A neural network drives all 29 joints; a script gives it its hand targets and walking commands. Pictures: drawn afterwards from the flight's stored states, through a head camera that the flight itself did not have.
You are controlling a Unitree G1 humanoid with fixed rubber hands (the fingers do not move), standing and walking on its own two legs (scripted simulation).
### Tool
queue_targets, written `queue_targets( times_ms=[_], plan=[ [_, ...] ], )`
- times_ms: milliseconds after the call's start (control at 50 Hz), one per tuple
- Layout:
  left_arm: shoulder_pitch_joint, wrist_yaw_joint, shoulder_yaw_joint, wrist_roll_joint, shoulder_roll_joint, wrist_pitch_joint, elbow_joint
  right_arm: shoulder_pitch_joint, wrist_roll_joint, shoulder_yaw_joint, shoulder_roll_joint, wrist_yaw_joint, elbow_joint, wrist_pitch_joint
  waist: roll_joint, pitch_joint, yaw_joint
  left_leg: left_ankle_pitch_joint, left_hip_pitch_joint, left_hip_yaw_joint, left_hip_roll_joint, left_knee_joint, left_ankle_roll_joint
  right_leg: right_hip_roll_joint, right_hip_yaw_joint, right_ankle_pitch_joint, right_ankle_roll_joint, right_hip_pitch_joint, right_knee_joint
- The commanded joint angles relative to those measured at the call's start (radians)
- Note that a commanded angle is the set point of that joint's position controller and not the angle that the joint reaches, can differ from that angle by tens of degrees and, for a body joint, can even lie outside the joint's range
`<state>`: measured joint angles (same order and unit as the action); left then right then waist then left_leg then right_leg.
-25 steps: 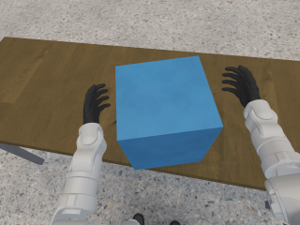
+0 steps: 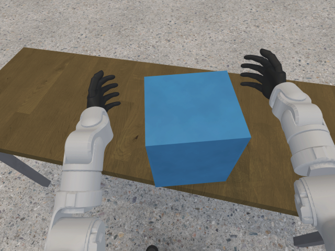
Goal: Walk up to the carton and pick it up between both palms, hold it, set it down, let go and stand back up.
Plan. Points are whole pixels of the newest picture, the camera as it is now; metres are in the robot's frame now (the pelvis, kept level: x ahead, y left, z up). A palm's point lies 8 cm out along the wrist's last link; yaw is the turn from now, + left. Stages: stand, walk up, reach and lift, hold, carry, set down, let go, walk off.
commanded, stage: set down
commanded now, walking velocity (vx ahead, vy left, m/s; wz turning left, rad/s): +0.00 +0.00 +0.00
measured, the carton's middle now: (188, 133) +0.41 +0.04 -0.01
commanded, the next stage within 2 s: none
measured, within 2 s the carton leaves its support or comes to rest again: neither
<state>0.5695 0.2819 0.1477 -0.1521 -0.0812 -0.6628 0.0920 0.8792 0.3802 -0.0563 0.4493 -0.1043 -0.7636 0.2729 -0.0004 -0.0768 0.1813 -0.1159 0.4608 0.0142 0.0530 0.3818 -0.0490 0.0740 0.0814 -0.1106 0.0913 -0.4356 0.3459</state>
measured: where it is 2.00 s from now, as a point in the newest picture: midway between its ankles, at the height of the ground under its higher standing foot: outside the picture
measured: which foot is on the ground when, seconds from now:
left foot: down 0.00-1.00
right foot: down 0.00-1.00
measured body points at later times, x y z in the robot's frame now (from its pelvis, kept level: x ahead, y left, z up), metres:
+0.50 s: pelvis +0.01 +0.00 +0.00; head +0.05 +0.00 +0.45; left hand +0.34 +0.23 +0.12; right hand +0.45 -0.18 +0.12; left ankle +0.03 +0.15 -0.74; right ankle +0.03 -0.06 -0.74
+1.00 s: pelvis +0.00 +0.00 +0.00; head +0.04 +0.00 +0.45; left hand +0.30 +0.20 +0.09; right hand +0.39 -0.20 +0.08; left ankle +0.03 +0.15 -0.74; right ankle +0.03 -0.06 -0.74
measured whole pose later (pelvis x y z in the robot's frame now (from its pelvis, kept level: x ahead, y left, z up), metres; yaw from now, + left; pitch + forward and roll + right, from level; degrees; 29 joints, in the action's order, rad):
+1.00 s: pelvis +0.00 +0.00 +0.00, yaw -1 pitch +1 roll +1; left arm 0.16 0.27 0.11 -0.07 0.00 -0.72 -0.27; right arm 0.38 0.41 -0.04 0.43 -0.07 -0.38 0.21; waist 0.02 0.07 0.09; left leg -0.15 0.24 0.00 0.05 0.37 -0.05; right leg 0.07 0.06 -0.16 0.09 -0.24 0.38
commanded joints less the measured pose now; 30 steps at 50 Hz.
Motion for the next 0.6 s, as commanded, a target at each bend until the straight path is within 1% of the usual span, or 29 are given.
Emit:
queue_targets(
  times_ms=[0, 60, 140, 200, 260, 320, 380, 460, 520, 580],
  plan=[
    [0.523, 0.008, -0.029, -0.026, -0.096, -0.009, -0.267, 0.545, -0.012, 0.12, 0.271, -0.002, 0.209, -0.012, 0.051, -0.721, -0.048, 0.144, -0.129, -0.002, -0.037, -0.007, 0.016, -0.053, -0.121, 0.24, -0.079, 0.423, 0.019],
    [0.527, 0.008, -0.01, -0.018, -0.126, -0.047, -0.299, 0.56, 0.007, 0.114, 0.295, 0.003, 0.233, 0.005, 0.053, -0.739, -0.045, 0.194, -0.138, 0.001, -0.041, 0.002, 0.011, -0.049, -0.112, 0.295, -0.092, 0.462, 0.035],
    [0.499, 0.004, 0.02, 0.004, -0.136, -0.088, -0.308, 0.552, 0.035, 0.094, 0.31, 0.006, 0.242, 0.023, 0.061, -0.702, -0.033, 0.224, -0.157, 0.002, -0.041, -0.003, 0.011, -0.045, -0.107, 0.304, -0.1, 0.49, 0.039],
    [0.444, -0.008, 0.038, 0.024, -0.12, -0.106, -0.308, 0.513, 0.051, 0.077, 0.31, 0.005, 0.234, 0.026, 0.065, -0.649, -0.031, 0.241, -0.189, 0.004, -0.04, -0.009, 0.014, -0.042, -0.105, 0.309, -0.104, 0.501, 0.033],
    [0.361, -0.028, 0.048, 0.048, -0.09, -0.105, -0.316, 0.443, 0.06, 0.059, 0.296, 0.003, 0.223, 0.016, 0.065, -0.584, -0.038, 0.256, -0.226, 0.006, -0.042, -0.017, 0.017, -0.04, -0.103, 0.328, -0.108, 0.513, 0.024],
    [0.256, -0.053, 0.049, 0.074, -0.056, -0.084, -0.341, 0.346, 0.06, 0.046, 0.268, 0.0, 0.228, -0.007, 0.069, -0.517, -0.054, 0.255, -0.25, 0.009, -0.048, -0.028, 0.022, -0.042, -0.104, 0.355, -0.113, 0.528, 0.017],
    [0.194, -0.07, 0.04, 0.08, -0.055, -0.046, -0.422, 0.282, 0.064, 0.056, 0.247, -0.001, 0.303, -0.043, 0.074, -0.496, -0.065, 0.25, -0.247, 0.01, -0.057, -0.031, 0.024, -0.052, -0.111, 0.388, -0.12, 0.542, 0.021],
    [0.179, -0.058, 0.012, 0.05, -0.079, -0.011, -0.56, 0.245, 0.071, 0.085, 0.248, 0.011, 0.464, -0.08, 0.075, -0.531, -0.069, 0.244, -0.227, 0.01, -0.059, -0.014, 0.02, -0.069, -0.131, 0.399, -0.122, 0.532, 0.029],
    [0.154, -0.037, -0.003, 0.029, -0.083, -0.005, -0.607, 0.202, 0.069, 0.105, 0.244, 0.022, 0.555, -0.088, 0.078, -0.556, -0.069, 0.215, -0.216, 0.007, -0.054, -0.003, 0.024, -0.077, -0.15, 0.342, -0.113, 0.513, 0.027],
    [0.119, -0.02, -0.008, 0.016, -0.081, -0.011, -0.606, 0.154, 0.06, 0.124, 0.24, 0.032, 0.61, -0.083, 0.085, -0.565, -0.068, 0.182, -0.215, 0.003, -0.048, -0.001, 0.033, -0.08, -0.164, 0.264, -0.102, 0.495, 0.02]
  ],
)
